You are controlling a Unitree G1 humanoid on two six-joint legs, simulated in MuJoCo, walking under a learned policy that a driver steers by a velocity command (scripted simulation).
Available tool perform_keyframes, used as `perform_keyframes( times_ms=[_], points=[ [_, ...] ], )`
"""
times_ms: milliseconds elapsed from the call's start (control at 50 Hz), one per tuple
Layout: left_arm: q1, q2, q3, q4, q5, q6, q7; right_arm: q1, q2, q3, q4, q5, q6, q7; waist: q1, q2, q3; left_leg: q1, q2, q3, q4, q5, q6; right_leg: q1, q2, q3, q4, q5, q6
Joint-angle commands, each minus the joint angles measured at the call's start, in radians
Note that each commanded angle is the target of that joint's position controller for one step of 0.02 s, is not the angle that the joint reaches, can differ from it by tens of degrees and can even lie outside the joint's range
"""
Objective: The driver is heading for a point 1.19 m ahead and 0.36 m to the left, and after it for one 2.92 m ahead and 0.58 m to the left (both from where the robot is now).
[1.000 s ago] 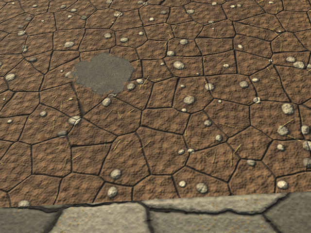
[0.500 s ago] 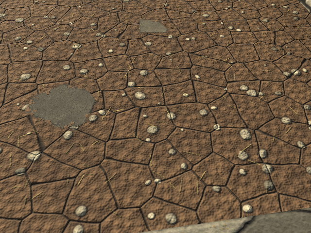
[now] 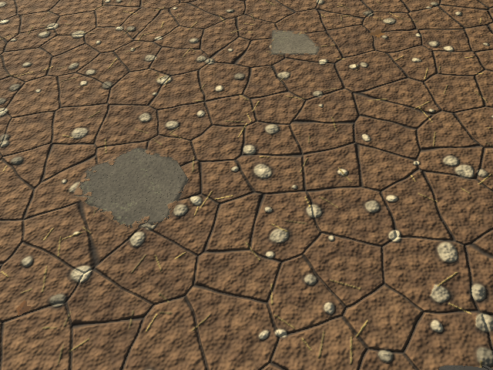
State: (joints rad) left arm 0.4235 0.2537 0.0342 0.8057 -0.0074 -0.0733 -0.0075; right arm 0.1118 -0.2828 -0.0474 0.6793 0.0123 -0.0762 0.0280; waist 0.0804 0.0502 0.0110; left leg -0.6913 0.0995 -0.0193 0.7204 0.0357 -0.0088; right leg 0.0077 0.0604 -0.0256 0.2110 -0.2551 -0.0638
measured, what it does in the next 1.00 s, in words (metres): walks ahead: left foot, then right foot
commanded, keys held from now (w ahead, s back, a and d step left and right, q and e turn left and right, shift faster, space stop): w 0.58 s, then w+q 0.42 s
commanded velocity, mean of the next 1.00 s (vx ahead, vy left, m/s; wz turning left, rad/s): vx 0.49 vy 0.00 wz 0.13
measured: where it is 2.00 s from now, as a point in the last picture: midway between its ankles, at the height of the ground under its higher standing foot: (224, 191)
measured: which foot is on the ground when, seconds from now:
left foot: up 0.00-0.16, down 0.18-0.70, up 0.72-1.00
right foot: down 0.00-0.20, up 0.22-0.68, down 0.70-1.00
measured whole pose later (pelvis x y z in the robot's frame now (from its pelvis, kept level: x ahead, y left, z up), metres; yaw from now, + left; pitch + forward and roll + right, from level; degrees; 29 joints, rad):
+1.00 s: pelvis +0.56 -0.02 +0.00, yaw +10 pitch +0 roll -2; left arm 0.31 0.26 0.06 0.84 0.02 -0.10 -0.01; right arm 0.21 -0.31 -0.07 0.75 0.03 -0.02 0.00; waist 0.05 0.05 0.03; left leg -0.68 0.11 -0.07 0.98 -0.11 0.00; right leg -0.07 0.02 -0.18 0.27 -0.20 -0.04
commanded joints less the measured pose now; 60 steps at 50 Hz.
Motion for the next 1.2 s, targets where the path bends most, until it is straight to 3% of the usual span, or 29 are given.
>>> perform_keyframes(
  times_ms=[20, 80, 120, 140, 160, 180, 200, 220, 240, 260, 280, 320, 380, 500, 600, 660, 680, 700, 720, 740, 760, 780, 800, 860, 940, 1040, 1120, 1160, 1200],
  points=[
    [0.023, 0.181, 0.044, -0.030, -0.009, -0.007, 0.010, -0.166, -0.029, 0.003, -0.108, 0.008, -0.025, 0.020, 0.014, -0.108, 0.089, 0.003, -0.034, 0.031, -0.129, 0.081, 0.008, -0.039, -0.262, 0.121, -0.075, 0.303, -0.128],
    [0.041, 0.190, 0.049, -0.004, -0.014, 0.006, 0.013, -0.208, -0.045, 0.000, -0.131, 0.010, -0.032, 0.037, 0.001, -0.112, 0.097, 0.007, -0.051, 0.025, -0.196, 0.023, 0.047, 0.055, -0.303, 0.124, -0.027, 0.390, -0.115],
    [0.029, 0.210, 0.056, 0.001, -0.012, 0.014, 0.018, -0.166, -0.073, -0.012, -0.125, 0.006, -0.033, 0.039, -0.038, -0.136, 0.051, 0.098, -0.087, 0.048, -0.214, -0.053, 0.080, 0.107, -0.308, 0.114, 0.057, 0.622, -0.094],
    [0.022, 0.224, 0.060, 0.001, -0.010, 0.019, 0.020, -0.101, -0.098, -0.024, -0.111, 0.003, -0.030, 0.033, -0.076, -0.158, -0.006, 0.199, -0.119, 0.072, -0.208, -0.092, 0.101, 0.122, -0.299, 0.105, 0.145, 0.810, -0.084],
    [0.003, 0.221, 0.057, -0.002, -0.006, 0.027, 0.023, 0.043, -0.136, -0.045, -0.073, 0.002, -0.026, 0.022, -0.158, -0.153, -0.100, 0.397, -0.145, 0.099, -0.234, -0.068, 0.134, 0.089, -0.261, 0.069, 0.319, 0.933, -0.061],
    [-0.001, 0.200, 0.045, -0.021, 0.007, 0.027, 0.027, 0.222, -0.181, -0.060, -0.034, -0.005, -0.020, 0.007, -0.232, -0.127, -0.233, 0.726, -0.035, -0.012, -0.177, -0.032, 0.186, -0.109, -0.228, 0.060, 0.568, 0.757, -0.033],
    [0.136, 0.056, 0.003, -0.046, 0.012, 0.009, 0.015, 0.315, -0.281, -0.081, -0.016, -0.027, -0.019, 0.004, -0.170, 0.138, -0.408, 1.143, 0.253, -0.511, -0.206, -0.197, 0.360, -0.537, -0.041, 0.045, 1.002, 0.088, 0.043],
    [0.109, 0.114, 0.010, -0.024, -0.004, -0.016, 0.008, 0.339, -0.191, -0.060, -0.004, -0.012, -0.017, 0.005, -0.203, 0.162, -0.483, 1.171, 0.299, -0.761, -0.370, -0.317, 0.380, -0.664, 0.001, 0.190, 1.132, -0.307, 0.041],
    [-0.015, 0.186, 0.034, -0.061, -0.037, -0.027, 0.001, 0.260, -0.153, -0.045, -0.005, -0.004, -0.013, -0.001, -0.196, 0.106, -0.277, 1.022, 0.257, -0.598, -0.403, -0.356, 0.318, -0.755, -0.064, 0.173, 1.167, -0.259, 0.036],
    [-0.089, 0.184, 0.030, -0.084, -0.038, -0.033, 0.002, 0.189, -0.130, -0.037, -0.009, -0.002, -0.010, -0.004, -0.164, 0.022, -0.158, 0.848, 0.217, -0.461, -0.430, -0.295, 0.285, -0.743, -0.118, 0.133, 1.112, -0.164, 0.031],
    [-0.125, 0.169, 0.031, -0.089, -0.021, -0.032, 0.006, 0.139, -0.109, -0.030, -0.009, -0.009, -0.011, -0.001, -0.129, -0.028, -0.078, 0.699, 0.175, -0.371, -0.463, -0.205, 0.269, -0.710, -0.152, 0.111, 1.045, -0.105, 0.036],
    [-0.075, 0.140, 0.033, -0.072, -0.010, -0.010, 0.008, 0.094, -0.086, -0.025, -0.010, -0.023, -0.023, 0.005, -0.065, 0.016, -0.050, 0.541, 0.123, -0.274, -0.532, -0.128, 0.263, -0.593, -0.193, 0.116, 0.975, -0.036, 0.048],
    [-0.088, 0.107, 0.026, -0.076, 0.000, 0.015, 0.016, 0.100, -0.108, -0.032, 0.022, -0.012, -0.042, 0.005, -0.045, 0.016, -0.011, 0.454, 0.108, -0.178, -0.592, -0.059, 0.280, -0.596, -0.210, 0.098, 0.882, 0.020, 0.079],
    [-0.318, 0.074, 0.011, -0.136, 0.003, -0.007, 0.002, 0.184, -0.154, -0.040, 0.069, -0.002, -0.027, -0.017, -0.123, -0.008, 0.040, 0.503, 0.060, -0.052, -0.605, -0.031, 0.226, -0.615, -0.180, 0.057, 0.485, 0.349, 0.090],
    [-0.455, 0.092, 0.014, -0.190, -0.008, -0.021, -0.026, 0.275, -0.177, -0.046, 0.120, 0.011, -0.001, -0.021, -0.169, -0.003, 0.065, 0.655, 0.129, -0.091, -0.537, -0.042, 0.214, -0.633, -0.147, 0.058, 0.336, 0.307, 0.063],
    [-0.401, 0.127, 0.029, -0.188, -0.006, -0.032, -0.034, 0.266, -0.195, -0.053, 0.130, 0.014, 0.018, -0.030, -0.116, 0.024, 0.034, 0.710, 0.152, -0.141, -0.439, 0.062, 0.187, -0.529, -0.115, 0.053, 0.278, 0.187, 0.031],
    [-0.306, 0.151, 0.044, -0.163, -0.004, -0.036, -0.030, 0.243, -0.196, -0.051, 0.128, 0.013, 0.023, -0.032, -0.056, 0.022, -0.017, 0.690, 0.120, -0.120, -0.333, 0.184, 0.167, -0.387, -0.089, 0.027, 0.238, 0.183, 0.011],
    [-0.153, 0.206, 0.069, -0.124, 0.003, -0.037, -0.019, 0.246, -0.156, -0.035, 0.121, 0.003, 0.022, -0.032, 0.010, 0.000, -0.137, 0.600, 0.058, -0.081, -0.137, 0.189, 0.133, -0.134, -0.121, 0.046, 0.262, 0.213, -0.025],
    [-0.007, 0.295, 0.091, -0.112, 0.026, -0.034, -0.009, 0.293, -0.068, -0.006, 0.086, -0.014, 0.011, -0.030, 0.035, -0.156, -0.311, 0.285, -0.055, -0.016, 0.227, -0.094, 0.070, 0.248, -0.364, 0.332, 0.298, 0.188, -0.123],
    [0.032, 0.292, 0.090, -0.098, 0.021, -0.024, -0.013, 0.372, -0.022, 0.009, 0.088, 0.003, -0.005, -0.029, 0.014, -0.358, -0.417, 0.039, -0.151, -0.066, 0.458, -0.631, 0.038, 0.400, -0.492, 0.685, 0.163, -0.008, -0.204],
    [0.007, 0.200, 0.066, -0.101, 0.013, -0.022, -0.011, 0.297, -0.134, -0.021, 0.090, 0.031, -0.009, -0.028, 0.041, -0.238, -0.303, -0.053, -0.098, -0.134, 0.557, -0.597, 0.040, 0.317, -0.460, 0.633, 0.118, -0.119, -0.165],
    [-0.060, 0.169, 0.054, -0.103, 0.006, -0.021, -0.009, 0.223, -0.157, -0.030, 0.066, 0.037, -0.009, -0.029, 0.024, -0.194, -0.176, -0.083, -0.056, -0.105, 0.557, -0.505, 0.044, 0.185, -0.435, 0.489, 0.094, -0.084, -0.134],
    [-0.126, 0.143, 0.046, -0.106, 0.011, -0.023, -0.010, 0.189, -0.147, -0.031, 0.060, 0.025, -0.005, -0.032, -0.007, -0.143, -0.109, -0.049, -0.019, -0.091, 0.519, -0.423, 0.039, 0.061, -0.396, 0.394, 0.060, -0.012, -0.120],
    [-0.214, 0.102, 0.041, -0.093, 0.021, -0.043, -0.010, 0.226, -0.092, -0.036, 0.073, 0.023, 0.031, -0.029, -0.076, -0.171, -0.034, 0.072, 0.029, -0.088, 0.455, -0.305, 0.022, -0.127, -0.329, 0.192, -0.036, 0.142, -0.110],
    [-0.210, 0.132, 0.057, -0.055, 0.024, -0.054, 0.000, 0.165, -0.064, -0.034, 0.039, 0.013, 0.054, -0.032, -0.084, -0.121, 0.021, 0.001, 0.037, -0.098, 0.344, -0.179, 0.000, -0.139, -0.325, 0.040, -0.079, 0.290, -0.122],
    [-0.174, 0.174, 0.070, -0.028, 0.016, -0.035, 0.017, 0.015, -0.032, -0.019, -0.013, 0.009, 0.041, 0.001, -0.031, -0.093, 0.063, 0.018, 0.022, -0.016, 0.058, 0.005, 0.012, -0.081, -0.314, -0.098, -0.093, 0.319, -0.102],
    [-0.124, 0.203, 0.083, 0.003, -0.005, -0.009, 0.019, -0.084, -0.036, -0.016, -0.069, 0.011, 0.042, 0.022, -0.004, -0.085, 0.097, -0.013, 0.008, 0.032, -0.052, -0.050, 0.048, 0.049, -0.355, -0.143, -0.052, 0.379, -0.088],
    [-0.132, 0.224, 0.090, 0.006, -0.014, 0.006, 0.021, -0.084, -0.054, -0.025, -0.089, 0.009, 0.045, 0.030, -0.027, -0.102, 0.078, 0.033, -0.027, 0.072, -0.079, -0.133, 0.081, 0.097, -0.364, -0.171, 0.025, 0.577, -0.069],
    [-0.152, 0.253, 0.099, 0.000, -0.025, 0.020, 0.026, 0.010, -0.098, -0.050, -0.081, 0.010, 0.053, 0.030, -0.096, -0.137, -0.004, 0.193, -0.101, 0.130, -0.075, -0.233, 0.124, 0.112, -0.354, -0.197, 0.207, 0.898, -0.047]
  ],
)
Next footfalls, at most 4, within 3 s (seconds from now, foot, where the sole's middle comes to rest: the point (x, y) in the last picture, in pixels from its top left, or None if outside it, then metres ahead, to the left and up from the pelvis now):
0.18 left None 0.30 0.13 -0.78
0.70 right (331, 335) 0.59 -0.12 -0.78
1.24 left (232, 256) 0.82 0.18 -0.78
1.74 right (255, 173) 1.16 0.13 -0.78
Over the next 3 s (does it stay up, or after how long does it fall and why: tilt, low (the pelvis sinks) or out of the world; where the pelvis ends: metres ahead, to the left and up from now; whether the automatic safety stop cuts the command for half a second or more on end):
stays up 1.16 0.29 -0.01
